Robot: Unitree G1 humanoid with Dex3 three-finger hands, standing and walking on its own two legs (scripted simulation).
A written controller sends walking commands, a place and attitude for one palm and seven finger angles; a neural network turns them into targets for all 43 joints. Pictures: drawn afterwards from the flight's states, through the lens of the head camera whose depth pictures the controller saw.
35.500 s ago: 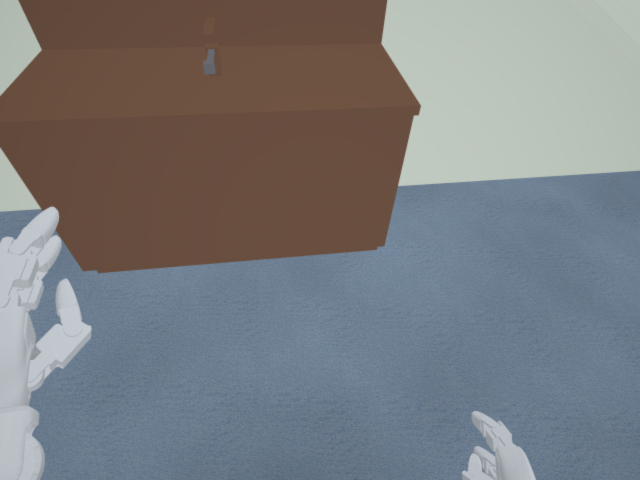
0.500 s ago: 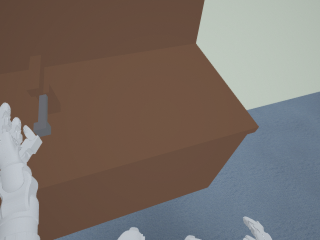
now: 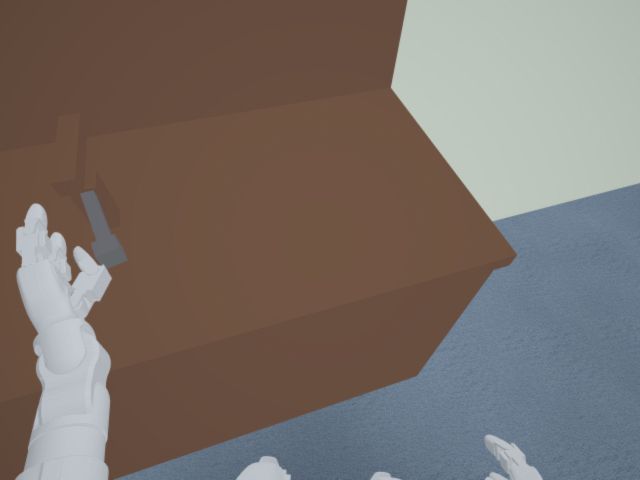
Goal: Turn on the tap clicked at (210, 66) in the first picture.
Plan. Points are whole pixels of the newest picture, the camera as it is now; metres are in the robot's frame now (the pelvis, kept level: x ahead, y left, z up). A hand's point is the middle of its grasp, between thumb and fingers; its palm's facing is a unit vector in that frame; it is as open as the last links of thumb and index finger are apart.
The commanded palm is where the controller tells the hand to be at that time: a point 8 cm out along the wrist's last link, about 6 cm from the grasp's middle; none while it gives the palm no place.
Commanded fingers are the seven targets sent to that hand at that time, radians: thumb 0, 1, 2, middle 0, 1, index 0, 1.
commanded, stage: push the lever round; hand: left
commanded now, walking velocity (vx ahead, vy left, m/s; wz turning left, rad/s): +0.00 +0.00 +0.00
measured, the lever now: (109, 251) +0.37 +0.29 +0.07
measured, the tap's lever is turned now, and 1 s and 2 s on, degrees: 14 38 65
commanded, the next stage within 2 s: none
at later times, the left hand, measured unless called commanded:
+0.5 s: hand (128, 264) +0.36 +0.26 +0.06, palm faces +0.66 -0.74 -0.06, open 7.8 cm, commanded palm +0.31 +0.28 +0.06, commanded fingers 0.00 0.90 0.90 -0.15 -0.15 -0.15 -0.15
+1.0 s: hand (157, 248) +0.38 +0.23 +0.06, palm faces +0.74 -0.67 -0.06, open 7.7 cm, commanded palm +0.33 +0.24 +0.06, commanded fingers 0.00 0.90 0.90 -0.15 -0.15 -0.15 -0.15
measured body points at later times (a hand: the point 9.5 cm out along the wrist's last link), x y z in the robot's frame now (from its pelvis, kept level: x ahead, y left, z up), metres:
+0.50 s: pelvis +0.00 -0.01 +0.00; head +0.05 +0.00 +0.45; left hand +0.32 +0.30 +0.07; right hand +0.13 -0.25 -0.11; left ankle +0.03 +0.11 -0.69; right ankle +0.01 -0.10 -0.69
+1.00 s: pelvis +0.00 -0.01 +0.00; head +0.04 +0.00 +0.45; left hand +0.34 +0.26 +0.07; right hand +0.12 -0.25 -0.12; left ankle +0.03 +0.11 -0.69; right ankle +0.01 -0.10 -0.69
